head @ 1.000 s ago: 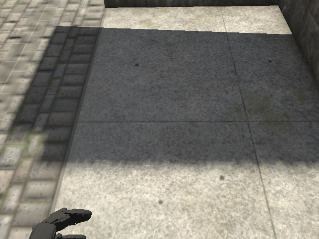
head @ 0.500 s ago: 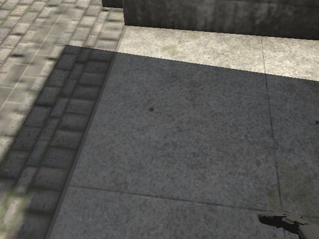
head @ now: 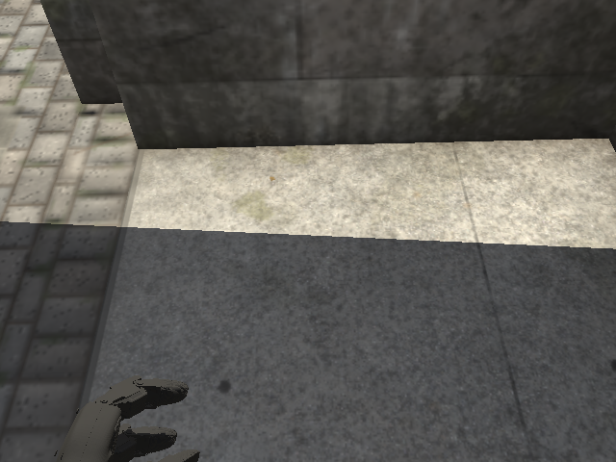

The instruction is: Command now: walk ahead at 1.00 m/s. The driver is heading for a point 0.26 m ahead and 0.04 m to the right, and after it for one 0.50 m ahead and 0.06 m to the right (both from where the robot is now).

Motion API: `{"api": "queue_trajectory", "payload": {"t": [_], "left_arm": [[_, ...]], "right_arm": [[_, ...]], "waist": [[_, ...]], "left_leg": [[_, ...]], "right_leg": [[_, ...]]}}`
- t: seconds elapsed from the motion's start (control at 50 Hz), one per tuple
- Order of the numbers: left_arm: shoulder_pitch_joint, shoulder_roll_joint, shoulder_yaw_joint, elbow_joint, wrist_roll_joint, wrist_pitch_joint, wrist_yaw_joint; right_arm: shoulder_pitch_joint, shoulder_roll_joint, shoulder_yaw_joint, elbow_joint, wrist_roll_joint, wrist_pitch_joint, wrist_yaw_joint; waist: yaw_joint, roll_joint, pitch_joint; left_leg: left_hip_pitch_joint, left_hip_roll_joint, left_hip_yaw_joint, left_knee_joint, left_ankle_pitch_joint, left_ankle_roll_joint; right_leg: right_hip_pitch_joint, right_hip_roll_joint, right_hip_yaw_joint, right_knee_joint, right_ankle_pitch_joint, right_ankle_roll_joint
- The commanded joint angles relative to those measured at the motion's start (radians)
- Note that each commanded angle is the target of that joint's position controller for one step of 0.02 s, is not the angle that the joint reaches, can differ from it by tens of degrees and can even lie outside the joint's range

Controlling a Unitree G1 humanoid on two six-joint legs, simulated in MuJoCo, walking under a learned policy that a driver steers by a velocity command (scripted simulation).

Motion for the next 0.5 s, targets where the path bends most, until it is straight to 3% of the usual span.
{"api": "queue_trajectory", "payload": {"t": [0.02,0.04,0.06,0.08,0.1,0.12,0.14,0.16,0.18,0.22,0.26,0.3,0.36,0.4,0.42,0.44,0.46,0.48,0.5], "left_arm": [[0.474,0.194,0.084,0.095,0.006,0.002,0.04],[0.631,0.286,0.109,0.126,0.023,0.001,0.059],[0.565,0.347,0.126,0.118,0.03,0.0,0.052],[0.471,0.278,0.127,0.095,0.01,0.0,0.04],[0.403,0.199,0.108,0.107,-0.002,-0.013,0.04],[0.389,0.139,0.094,0.134,-0.003,-0.022,0.038],[0.388,0.1,0.082,0.15,-0.011,-0.03,0.04],[0.317,0.046,0.064,0.128,-0.03,-0.051,0.024],[0.3,0.049,0.061,0.136,-0.035,-0.062,0.016],[0.264,0.086,0.067,0.149,-0.039,-0.067,0.024],[0.231,0.132,0.076,0.153,-0.038,-0.057,0.045],[0.309,0.146,0.081,0.177,-0.046,-0.051,0.06],[0.363,0.166,0.086,0.213,-0.055,-0.04,0.069],[0.352,0.168,0.089,0.226,-0.047,-0.026,0.073],[0.329,0.166,0.09,0.224,-0.043,-0.015,0.074],[0.331,0.158,0.087,0.219,-0.038,-0.006,0.072],[0.38,0.121,0.075,0.207,-0.017,-0.007,0.067],[0.596,-0.004,0.035,0.259,-0.028,-0.001,0.05],[0.59,0.09,0.054,0.287,-0.047,0.008,0.038]], "right_arm": [[-0.069,-0.244,-0.052,-0.049,-0.033,0.023,-0.033],[-0.042,-0.14,-0.031,-0.081,-0.036,0.024,-0.031],[0.121,-0.014,-0.005,-0.109,0.039,0.009,-0.011],[0.017,-0.106,-0.017,-0.109,0.024,0.006,-0.027],[-0.115,-0.106,-0.015,-0.135,0.018,0.003,-0.031],[-0.161,-0.082,-0.006,-0.144,0.006,0.003,-0.028],[-0.191,-0.068,-0.004,-0.153,-0.007,0.015,-0.022],[-0.233,-0.089,-0.018,-0.175,0.053,0.011,-0.011],[-0.234,-0.084,-0.016,-0.185,0.056,0.019,-0.008],[-0.256,-0.051,-0.007,-0.196,0.031,0.03,-0.007],[-0.33,-0.014,0.013,-0.224,0.013,0.026,-0.002],[-0.423,-0.016,0.016,-0.235,0.005,0.014,0.011],[-0.502,-0.058,0.005,-0.264,0.0,0.014,0.023],[-0.464,-0.097,-0.011,-0.252,-0.011,0.011,0.025],[-0.373,-0.113,-0.021,-0.215,-0.018,0.008,0.024],[-0.291,-0.135,-0.031,-0.181,-0.025,0.004,0.019],[-0.246,-0.189,-0.038,-0.178,-0.043,0.006,0.009],[-0.245,-0.129,-0.009,-0.184,-0.064,0.015,0.008],[-0.237,-0.066,0.001,-0.185,-0.031,0.027,0.016]], "waist": [[0.319,0.105,-0.204],[0.326,-0.034,-0.331],[0.169,-0.404,-0.498],[0.183,-0.167,-0.433],[0.167,-0.062,-0.255],[0.138,0.02,-0.142],[0.114,0.011,-0.094],[0.102,-0.056,-0.109],[0.072,-0.072,-0.11],[0.032,-0.031,-0.065],[0.031,-0.035,-0.032],[0.091,-0.053,-0.064],[0.115,-0.075,-0.067],[0.082,-0.081,-0.084],[0.035,-0.073,-0.116],[0.004,-0.04,-0.151],[0.018,0.085,-0.245],[0.085,0.29,-0.434],[0.048,0.178,-0.501]], "left_leg": [[-0.299,0.2,0.028,0.666,1.213,0.078],[-0.494,0.123,0.024,1.066,0.753,0.075],[-0.85,-0.093,-0.069,1.479,-0.087,0.02],[-0.964,-0.029,-0.145,1.517,-0.03,0.041],[-0.987,0.026,-0.126,1.448,0.041,0.036],[-0.959,0.054,-0.113,1.357,0.047,0.031],[-0.937,0.075,-0.123,1.273,0.034,0.024],[-0.905,0.113,-0.134,1.279,0.018,0.024],[-0.9,0.125,-0.126,1.218,0.033,0.022],[-0.877,0.129,-0.096,1.04,0.074,0.0],[-0.806,0.099,-0.031,0.78,0.238,-0.024],[-0.718,0.044,0.007,0.572,0.517,-0.035],[-0.696,0.025,-0.028,0.42,0.645,-0.015],[-0.656,0.013,-0.036,0.387,0.62,0.013],[-0.575,-0.007,-0.024,0.364,0.633,0.028],[-0.477,0.01,-0.023,0.337,0.79,0.045],[-0.24,0.173,-0.166,0.445,1.282,0.123],[0.001,0.446,-0.472,0.488,1.534,0.361],[-0.036,0.419,-0.523,0.449,1.352,0.371]], "right_leg": [[0.673,0.089,-0.015,0.032,-0.198,-0.047],[0.893,-0.146,0.239,0.072,-0.341,-0.06],[1.123,-0.41,0.884,-0.165,-0.281,-0.211],[1.073,-0.356,0.841,-0.184,-0.07,-0.209],[0.904,-0.321,0.603,-0.147,0.205,-0.187],[0.736,-0.279,0.462,-0.153,0.416,-0.165],[0.646,-0.234,0.364,-0.177,0.488,-0.133],[0.59,-0.209,0.304,-0.213,0.466,-0.124],[0.568,-0.195,0.287,-0.238,0.484,-0.124],[0.455,-0.171,0.213,-0.289,0.536,-0.117],[0.351,-0.093,0.094,-0.311,0.575,-0.094],[0.373,-0.043,0.045,-0.309,0.472,-0.065],[0.48,-0.082,0.089,-0.277,0.335,-0.033],[0.548,-0.097,0.107,-0.179,0.354,-0.009],[0.565,-0.081,0.096,-0.077,0.408,0.012],[0.561,-0.032,0.068,0.071,0.379,0.047],[0.39,0.044,0.045,0.33,0.049,0.095],[0.181,0.126,0.131,0.675,-0.713,0.157],[0.173,0.097,0.249,0.74,-0.751,0.161]]}}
